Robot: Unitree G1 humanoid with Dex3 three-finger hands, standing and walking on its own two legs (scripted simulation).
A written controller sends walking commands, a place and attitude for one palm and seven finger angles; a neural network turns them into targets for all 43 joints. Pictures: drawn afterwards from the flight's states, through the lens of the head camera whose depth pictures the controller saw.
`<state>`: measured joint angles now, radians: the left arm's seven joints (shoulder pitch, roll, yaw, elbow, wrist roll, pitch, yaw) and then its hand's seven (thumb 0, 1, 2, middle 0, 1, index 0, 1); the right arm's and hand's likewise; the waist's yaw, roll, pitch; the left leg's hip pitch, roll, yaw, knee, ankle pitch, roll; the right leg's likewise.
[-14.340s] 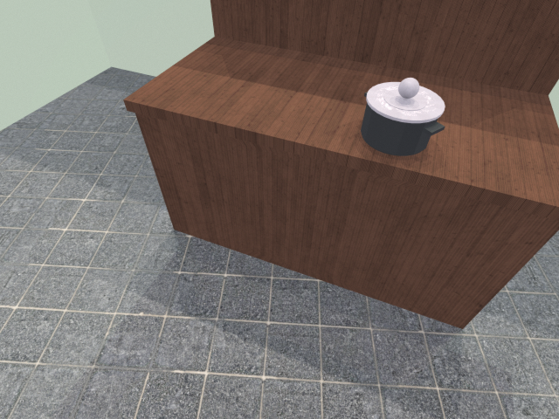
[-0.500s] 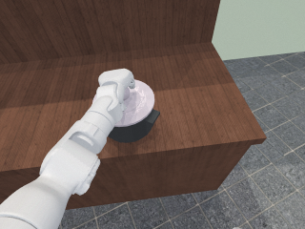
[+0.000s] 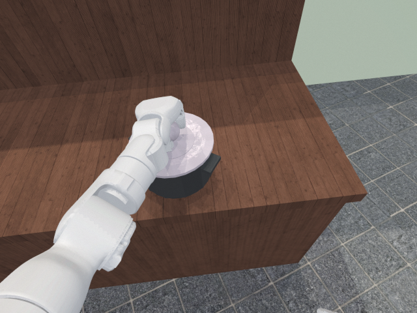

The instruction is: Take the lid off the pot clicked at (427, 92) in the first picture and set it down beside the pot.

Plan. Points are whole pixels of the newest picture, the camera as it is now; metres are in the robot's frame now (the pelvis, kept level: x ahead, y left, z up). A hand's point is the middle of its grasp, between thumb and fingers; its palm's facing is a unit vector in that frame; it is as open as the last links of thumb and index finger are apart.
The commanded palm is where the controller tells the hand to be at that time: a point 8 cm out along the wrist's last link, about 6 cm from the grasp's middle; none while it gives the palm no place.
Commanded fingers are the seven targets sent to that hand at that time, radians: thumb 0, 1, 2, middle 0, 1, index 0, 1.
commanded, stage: close the fingers and squeeze the knob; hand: left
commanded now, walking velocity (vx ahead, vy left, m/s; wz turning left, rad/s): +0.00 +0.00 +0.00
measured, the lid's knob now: (168, 130) +0.49 +0.08 +0.07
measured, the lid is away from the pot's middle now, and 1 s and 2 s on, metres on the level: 0.00 0.00 0.01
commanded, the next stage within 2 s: lift the lid straight up in 0.82 s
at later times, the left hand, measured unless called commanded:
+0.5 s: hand (166, 136) +0.45 +0.08 +0.08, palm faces -0.30 -0.10 -0.95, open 7.9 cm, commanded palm +0.45 +0.09 +0.15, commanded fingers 0.00 0.43 0.96 -0.75 -0.95 -0.75 -0.96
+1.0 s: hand (165, 134) +0.46 +0.08 +0.08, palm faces -0.32 -0.12 -0.94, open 7.9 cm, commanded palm +0.46 +0.09 +0.16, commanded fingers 0.00 0.58 1.04 -0.85 -1.00 -0.85 -1.00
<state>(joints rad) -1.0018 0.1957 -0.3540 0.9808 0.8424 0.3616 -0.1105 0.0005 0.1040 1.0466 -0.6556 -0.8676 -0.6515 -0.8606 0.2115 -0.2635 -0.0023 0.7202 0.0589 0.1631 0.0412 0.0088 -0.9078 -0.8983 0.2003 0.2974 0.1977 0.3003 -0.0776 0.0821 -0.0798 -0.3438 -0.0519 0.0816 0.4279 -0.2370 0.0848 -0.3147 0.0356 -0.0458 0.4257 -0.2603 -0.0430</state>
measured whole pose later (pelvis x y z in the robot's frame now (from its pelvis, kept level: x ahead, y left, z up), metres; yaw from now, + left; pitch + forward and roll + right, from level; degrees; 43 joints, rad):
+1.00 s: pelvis -0.01 +0.00 +0.00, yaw -1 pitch +9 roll +0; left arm -1.04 0.21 -0.33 1.04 0.85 0.36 -0.11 0.01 0.16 0.87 -0.66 -0.91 -0.67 -0.90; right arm 0.21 -0.27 0.01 0.73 0.06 0.16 0.02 0.01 -0.91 -0.90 0.20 0.30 0.20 0.30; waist -0.10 0.07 -0.07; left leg -0.35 -0.05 0.09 0.43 -0.23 0.09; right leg -0.33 0.04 -0.04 0.43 -0.25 -0.04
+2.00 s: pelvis -0.01 +0.01 +0.00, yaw +1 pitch +6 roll +0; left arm -1.18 0.23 -0.36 0.99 0.83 0.41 -0.23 0.00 0.16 0.86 -0.67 -0.91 -0.67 -0.90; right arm 0.21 -0.27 0.02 0.74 0.06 0.11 0.03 0.01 -0.91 -0.90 0.20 0.30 0.20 0.30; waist -0.07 0.09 -0.05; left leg -0.30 -0.07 0.07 0.39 -0.20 0.10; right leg -0.27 0.02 -0.06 0.41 -0.24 -0.03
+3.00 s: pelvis -0.02 +0.02 +0.00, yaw +2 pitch +6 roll -1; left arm -1.35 0.23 -0.38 1.00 0.85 0.45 -0.36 0.01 0.15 0.86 -0.67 -0.91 -0.68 -0.90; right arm 0.20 -0.27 0.03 0.73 0.06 0.08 0.05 0.01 -0.91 -0.90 0.20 0.30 0.20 0.30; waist -0.07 0.08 -0.04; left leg -0.30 -0.09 0.05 0.38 -0.19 0.11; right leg -0.28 0.00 -0.07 0.40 -0.24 -0.02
